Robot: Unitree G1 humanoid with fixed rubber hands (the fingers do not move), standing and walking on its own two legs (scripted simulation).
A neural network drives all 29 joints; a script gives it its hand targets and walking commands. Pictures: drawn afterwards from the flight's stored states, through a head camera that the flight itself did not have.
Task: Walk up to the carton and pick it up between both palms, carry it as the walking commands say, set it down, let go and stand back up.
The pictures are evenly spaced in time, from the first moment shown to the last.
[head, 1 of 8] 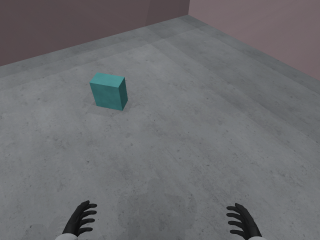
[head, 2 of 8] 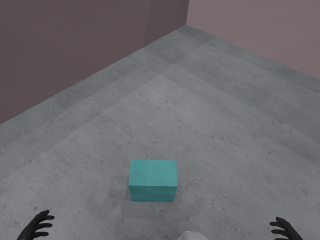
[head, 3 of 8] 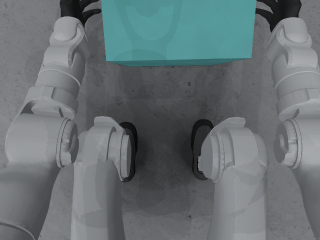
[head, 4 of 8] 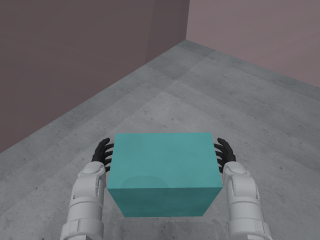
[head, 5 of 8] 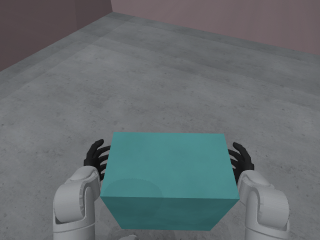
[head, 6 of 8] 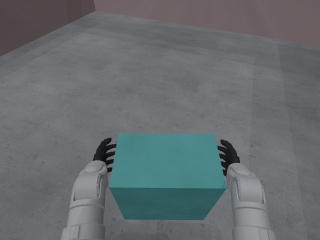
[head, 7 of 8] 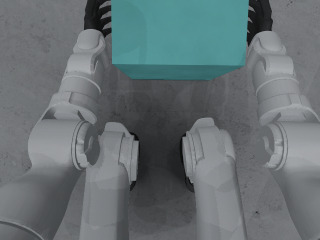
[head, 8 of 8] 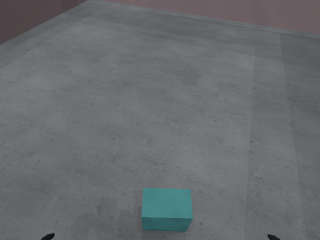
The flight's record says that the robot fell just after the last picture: no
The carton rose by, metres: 0.68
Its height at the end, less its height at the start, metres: +0.00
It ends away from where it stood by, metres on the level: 2.00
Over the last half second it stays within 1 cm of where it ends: yes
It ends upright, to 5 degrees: yes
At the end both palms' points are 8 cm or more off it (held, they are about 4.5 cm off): yes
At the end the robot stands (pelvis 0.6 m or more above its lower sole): yes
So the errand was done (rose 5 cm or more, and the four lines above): yes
